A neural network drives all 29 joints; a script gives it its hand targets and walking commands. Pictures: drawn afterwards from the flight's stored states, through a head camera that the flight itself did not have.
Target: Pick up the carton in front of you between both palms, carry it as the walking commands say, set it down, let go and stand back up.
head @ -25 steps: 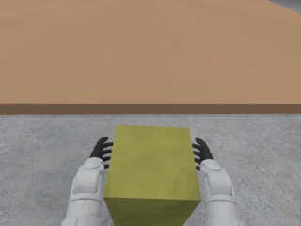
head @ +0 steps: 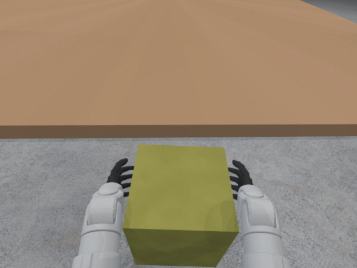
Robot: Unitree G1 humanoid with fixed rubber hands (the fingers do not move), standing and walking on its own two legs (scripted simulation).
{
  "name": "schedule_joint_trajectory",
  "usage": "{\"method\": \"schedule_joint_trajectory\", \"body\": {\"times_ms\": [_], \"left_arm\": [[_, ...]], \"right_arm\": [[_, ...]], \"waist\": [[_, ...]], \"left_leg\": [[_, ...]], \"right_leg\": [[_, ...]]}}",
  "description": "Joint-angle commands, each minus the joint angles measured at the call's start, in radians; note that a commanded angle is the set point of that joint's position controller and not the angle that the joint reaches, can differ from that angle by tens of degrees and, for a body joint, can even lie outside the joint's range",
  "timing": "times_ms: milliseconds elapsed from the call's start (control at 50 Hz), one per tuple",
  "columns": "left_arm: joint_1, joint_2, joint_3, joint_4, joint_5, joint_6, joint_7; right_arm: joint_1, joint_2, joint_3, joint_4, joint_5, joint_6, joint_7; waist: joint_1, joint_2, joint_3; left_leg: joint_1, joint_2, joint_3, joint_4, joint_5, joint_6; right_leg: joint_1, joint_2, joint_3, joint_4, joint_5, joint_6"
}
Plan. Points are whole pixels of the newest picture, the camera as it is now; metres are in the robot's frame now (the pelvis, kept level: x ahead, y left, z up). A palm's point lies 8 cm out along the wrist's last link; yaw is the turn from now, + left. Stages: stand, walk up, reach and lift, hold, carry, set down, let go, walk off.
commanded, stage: hold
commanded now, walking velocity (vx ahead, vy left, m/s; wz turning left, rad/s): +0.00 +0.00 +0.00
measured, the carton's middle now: (178, 208) +0.29 +0.00 -0.02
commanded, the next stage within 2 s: carry in 0.62 s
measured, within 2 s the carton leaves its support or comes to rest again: neither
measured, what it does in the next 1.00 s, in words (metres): walks ahead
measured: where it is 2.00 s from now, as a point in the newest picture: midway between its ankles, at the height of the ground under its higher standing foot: (183, 209)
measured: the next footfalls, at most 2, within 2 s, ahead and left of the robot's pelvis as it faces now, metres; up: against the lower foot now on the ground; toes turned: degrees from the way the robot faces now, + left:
left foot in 1.10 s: +0.26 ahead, +0.08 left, +0.00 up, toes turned +8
right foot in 1.54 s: +0.58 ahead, -0.16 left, +0.00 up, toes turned -16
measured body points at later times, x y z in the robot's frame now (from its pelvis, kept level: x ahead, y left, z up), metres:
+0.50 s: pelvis +0.01 +0.00 +0.00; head -0.03 +0.00 +0.45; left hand +0.31 +0.15 +0.04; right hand +0.31 -0.15 +0.05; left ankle +0.03 +0.13 -0.74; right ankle +0.02 -0.13 -0.74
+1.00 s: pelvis +0.10 -0.02 +0.00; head +0.07 -0.03 +0.45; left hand +0.38 +0.12 +0.09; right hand +0.38 -0.18 +0.09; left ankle +0.11 +0.09 -0.71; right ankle +0.02 -0.13 -0.74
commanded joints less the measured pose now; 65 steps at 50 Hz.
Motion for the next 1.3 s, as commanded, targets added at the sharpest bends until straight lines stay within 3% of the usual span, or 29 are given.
{"method": "schedule_joint_trajectory", "body": {"times_ms": [0, 340, 580, 600, 640, 660, 720, 740, 780, 800, 820, 840, 860, 880, 900, 920, 960, 1020, 1060, 1080, 1100, 1120, 1140, 1160, 1200, 1240, 1280], "left_arm": [[-0.484, -0.889, -0.529, -0.016, -0.24, -0.025, -0.214], [-0.409, -0.88, -0.542, -0.066, -0.251, -0.017, -0.204], [-0.394, -0.863, -0.549, -0.087, -0.254, -0.017, -0.207], [-0.449, -0.885, -0.59, -0.098, -0.277, -0.013, -0.208], [-0.442, -0.871, -0.596, -0.106, -0.29, -0.008, -0.209], [-0.458, -0.882, -0.622, -0.13, -0.302, -0.006, -0.206], [-0.458, -0.898, -0.704, -0.223, -0.354, 0.016, -0.195], [-0.451, -0.894, -0.731, -0.26, -0.374, 0.031, -0.189], [-0.442, -0.893, -0.774, -0.33, -0.409, 0.069, -0.179], [-0.429, -0.892, -0.785, -0.355, -0.417, 0.089, -0.17], [-0.392, -0.878, -0.786, -0.374, -0.417, 0.11, -0.156], [-0.345, -0.857, -0.78, -0.395, -0.414, 0.13, -0.139], [-0.305, -0.84, -0.778, -0.427, -0.408, 0.151, -0.118], [-0.283, -0.824, -0.774, -0.473, -0.402, 0.173, -0.097], [-0.256, -0.812, -0.777, -0.519, -0.405, 0.192, -0.077], [-0.237, -0.808, -0.785, -0.567, -0.415, 0.211, -0.058], [-0.177, -0.788, -0.803, -0.658, -0.434, 0.253, -0.024], [-0.073, -0.733, -0.793, -0.738, -0.441, 0.314, 0.027], [-0.031, -0.702, -0.787, -0.789, -0.453, 0.344, 0.058], [-0.021, -0.684, -0.782, -0.819, -0.46, 0.356, 0.074], [-0.03, -0.659, -0.774, -0.845, -0.466, 0.37, 0.089], [-0.057, -0.63, -0.769, -0.867, -0.468, 0.385, 0.105], [-0.092, -0.615, -0.772, -0.885, -0.481, 0.392, 0.118], [-0.1, -0.616, -0.757, -0.886, -0.486, 0.391, 0.13], [-0.058, -0.623, -0.706, -0.842, -0.467, 0.378, 0.157], [0.005, -0.615, -0.667, -0.794, -0.425, 0.364, 0.187], [0.06, -0.603, -0.635, -0.75, -0.388, 0.353, 0.214]], "right_arm": [[-0.463, 0.879, 0.524, 0.0, 0.229, -0.02, 0.217], [-0.394, 0.867, 0.542, -0.051, 0.242, -0.014, 0.214], [-0.375, 0.87, 0.551, -0.068, 0.248, -0.01, 0.208], [-0.43, 0.886, 0.586, -0.097, 0.277, -0.006, 0.209], [-0.396, 0.875, 0.593, -0.097, 0.282, 0.001, 0.204], [-0.403, 0.882, 0.613, -0.123, 0.293, 0.003, 0.201], [-0.378, 0.902, 0.69, -0.208, 0.325, 0.027, 0.177], [-0.36, 0.897, 0.711, -0.254, 0.337, 0.042, 0.165], [-0.363, 0.887, 0.75, -0.334, 0.36, 0.083, 0.142], [-0.369, 0.879, 0.772, -0.377, 0.373, 0.104, 0.134], [-0.373, 0.876, 0.8, -0.416, 0.386, 0.128, 0.126], [-0.358, 0.869, 0.82, -0.444, 0.398, 0.151, 0.118], [-0.36, 0.858, 0.838, -0.487, 0.419, 0.173, 0.11], [-0.353, 0.847, 0.853, -0.522, 0.436, 0.191, 0.099], [-0.315, 0.84, 0.865, -0.547, 0.448, 0.21, 0.086], [-0.275, 0.835, 0.869, -0.578, 0.46, 0.229, 0.07], [-0.182, 0.82, 0.867, -0.646, 0.468, 0.27, 0.03], [-0.046, 0.766, 0.813, -0.717, 0.439, 0.327, -0.036], [0.016, 0.734, 0.771, -0.753, 0.421, 0.353, -0.077], [0.048, 0.723, 0.75, -0.767, 0.415, 0.364, -0.095], [0.069, 0.688, 0.726, -0.781, 0.401, 0.375, -0.115], [0.061, 0.646, 0.696, -0.775, 0.381, 0.378, -0.14], [0.031, 0.639, 0.681, -0.808, 0.39, 0.38, -0.16], [0.012, 0.64, 0.679, -0.831, 0.399, 0.382, -0.174], [-0.032, 0.651, 0.696, -0.841, 0.421, 0.379, -0.191], [-0.026, 0.63, 0.698, -0.837, 0.433, 0.369, -0.201], [0.0, 0.601, 0.699, -0.818, 0.446, 0.364, -0.207]], "waist": [[-0.002, 0.005, -0.196], [0.0, 0.004, -0.215], [0.001, -0.001, -0.213], [0.005, 0.024, -0.24], [0.002, 0.028, -0.216], [-0.003, 0.038, -0.193], [-0.004, 0.128, -0.283], [-0.004, 0.146, -0.302], [-0.002, 0.125, -0.295], [0.003, 0.077, -0.277], [0.017, -0.069, -0.26], [0.027, -0.241, -0.245], [0.027, -0.256, -0.207], [0.032, -0.178, -0.207], [0.033, -0.13, -0.238], [0.033, -0.116, -0.267], [0.032, -0.165, -0.302], [0.029, -0.179, -0.31], [0.013, -0.114, -0.338], [0.006, -0.068, -0.38], [-0.013, 0.095, -0.4], [-0.023, 0.292, -0.377], [-0.026, 0.199, -0.33], [-0.026, 0.129, -0.298], [-0.011, 0.017, -0.29], [-0.008, 0.041, -0.277], [-0.008, 0.072, -0.249]], "left_leg": [[0.074, -0.067, 0.012, -0.059, 0.047, 0.0], [0.103, -0.071, 0.006, -0.063, 0.156, -0.005], [0.096, -0.075, 0.008, -0.063, 0.159, -0.003], [-0.012, 0.114, 0.023, 0.01, -0.036, 0.016], [-0.117, 0.107, -0.04, -0.05, -0.493, 0.029], [-0.134, 0.118, -0.056, -0.057, -0.557, 0.034], [-0.098, 0.2, -0.158, -0.123, -0.45, 0.084], [-0.099, 0.228, -0.181, -0.133, -0.456, 0.108], [-0.201, 0.217, -0.133, -0.096, -0.512, 0.111], [-0.284, 0.174, -0.062, -0.025, -0.489, 0.081], [-0.403, 0.107, 0.046, 0.162, -0.412, 0.036], [-0.589, 0.03, 0.171, 0.387, -0.319, -0.003], [-0.717, 0.042, 0.173, 0.433, -0.354, -0.003], [-0.744, 0.071, 0.143, 0.456, -0.361, 0.0], [-0.745, 0.078, 0.15, 0.435, -0.353, 0.002], [-0.708, 0.069, 0.177, 0.393, -0.303, 0.001], [-0.612, 0.036, 0.224, 0.295, -0.193, -0.007], [-0.434, 0.007, 0.275, 0.153, -0.094, -0.003], [-0.097, -0.023, 0.329, 0.018, -0.014, 0.016], [0.106, 0.032, 0.281, 0.024, -0.044, 0.032], [0.252, 0.235, -0.005, -0.07, -0.264, 0.074], [0.328, 0.481, -0.424, -0.2, -0.418, 0.193], [0.253, 0.513, -0.478, -0.199, -0.391, 0.253], [0.172, 0.481, -0.408, -0.19, -0.298, 0.252], [0.065, 0.421, -0.234, -0.229, -0.266, 0.201], [0.014, 0.363, -0.074, -0.258, -0.176, 0.159], [0.008, 0.331, 0.006, -0.271, -0.117, 0.146]], "right_leg": [[-0.038, 0.067, -0.017, -0.08, 0.046, -0.006], [-0.008, 0.072, -0.011, -0.082, 0.151, -0.002], [-0.002, 0.07, -0.006, -0.084, 0.166, 0.001], [-0.135, -0.114, 0.001, -0.011, -0.017, -0.017], [-0.244, -0.076, 0.03, -0.031, -0.457, -0.031], [-0.3, -0.064, 0.02, -0.007, -0.501, -0.027], [-0.309, -0.006, -0.12, 0.198, -0.197, -0.007], [-0.304, -0.003, -0.146, 0.186, -0.19, -0.011], [-0.21, -0.006, -0.164, 0.069, -0.232, -0.023], [-0.144, -0.042, -0.103, 0.006, -0.264, -0.033], [-0.073, -0.165, 0.094, -0.098, -0.365, -0.076], [0.056, -0.311, 0.335, -0.197, -0.389, -0.139], [0.109, -0.388, 0.454, -0.21, -0.241, -0.2], [0.141, -0.382, 0.416, -0.182, -0.093, -0.223], [0.173, -0.368, 0.346, -0.164, 0.005, -0.217], [0.179, -0.336, 0.263, -0.156, 0.078, -0.197], [0.16, -0.277, 0.135, -0.14, 0.19, -0.164], [0.06, -0.252, 0.036, -0.097, 0.177, -0.141], [-0.147, -0.211, -0.071, 0.045, 0.171, -0.101], [-0.294, -0.189, -0.115, 0.156, 0.114, -0.073], [-0.482, -0.132, -0.179, 0.409, -0.081, -0.025], [-0.75, -0.022, -0.216, 0.625, -0.294, 0.003], [-0.79, -0.102, -0.111, 0.757, -0.31, -0.029], [-0.799, -0.14, -0.099, 0.802, -0.28, -0.044], [-0.735, -0.186, -0.079, 0.749, -0.156, -0.039], [-0.673, -0.166, -0.134, 0.616, -0.074, -0.015], [-0.658, -0.148, -0.174, 0.491, -0.026, 0.005]]}}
